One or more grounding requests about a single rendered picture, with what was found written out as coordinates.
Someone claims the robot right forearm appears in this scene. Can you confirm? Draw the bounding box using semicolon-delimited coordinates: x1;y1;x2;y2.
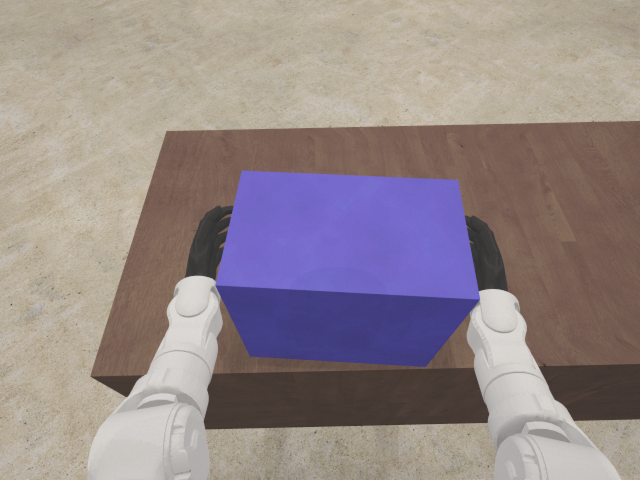
467;289;621;480

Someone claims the left robot upper arm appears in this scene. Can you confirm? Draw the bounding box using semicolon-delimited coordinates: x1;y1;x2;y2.
89;402;210;480

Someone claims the robot left forearm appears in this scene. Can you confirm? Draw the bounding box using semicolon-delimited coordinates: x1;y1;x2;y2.
87;276;223;480

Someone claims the right robot upper arm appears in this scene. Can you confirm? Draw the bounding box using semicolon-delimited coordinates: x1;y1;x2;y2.
494;433;620;480

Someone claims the carton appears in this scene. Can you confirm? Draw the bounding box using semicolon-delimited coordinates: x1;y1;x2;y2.
215;171;480;367

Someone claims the robot left hand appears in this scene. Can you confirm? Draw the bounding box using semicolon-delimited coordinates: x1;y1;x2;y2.
185;206;233;280

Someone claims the robot right hand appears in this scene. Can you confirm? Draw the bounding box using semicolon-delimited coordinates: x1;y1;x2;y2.
465;215;508;292

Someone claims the pedestal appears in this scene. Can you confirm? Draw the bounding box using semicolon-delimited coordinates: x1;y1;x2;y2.
90;121;640;429

